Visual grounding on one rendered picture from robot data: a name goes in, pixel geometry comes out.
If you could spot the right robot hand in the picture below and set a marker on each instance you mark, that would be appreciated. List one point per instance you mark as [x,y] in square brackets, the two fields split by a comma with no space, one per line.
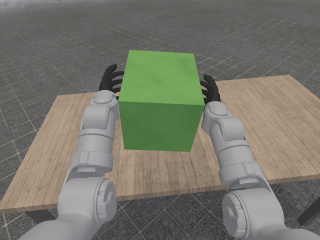
[212,92]

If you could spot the right robot forearm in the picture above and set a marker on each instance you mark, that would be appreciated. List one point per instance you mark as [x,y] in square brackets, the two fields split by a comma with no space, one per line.
[238,168]

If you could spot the robot left upper arm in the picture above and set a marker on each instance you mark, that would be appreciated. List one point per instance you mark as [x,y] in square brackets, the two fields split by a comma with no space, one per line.
[85,204]

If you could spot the table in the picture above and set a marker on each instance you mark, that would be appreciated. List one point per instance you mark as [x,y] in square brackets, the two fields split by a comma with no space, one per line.
[281,120]

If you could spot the robot right upper arm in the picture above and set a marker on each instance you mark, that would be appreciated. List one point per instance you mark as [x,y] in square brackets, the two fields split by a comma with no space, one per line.
[255,214]

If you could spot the carton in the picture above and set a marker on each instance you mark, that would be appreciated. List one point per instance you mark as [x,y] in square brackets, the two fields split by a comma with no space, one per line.
[160,101]

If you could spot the left robot forearm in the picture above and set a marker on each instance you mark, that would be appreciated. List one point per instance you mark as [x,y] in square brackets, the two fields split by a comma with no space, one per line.
[93,156]

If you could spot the left robot hand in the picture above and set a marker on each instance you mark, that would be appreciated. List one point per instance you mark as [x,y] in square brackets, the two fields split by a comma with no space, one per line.
[107,83]

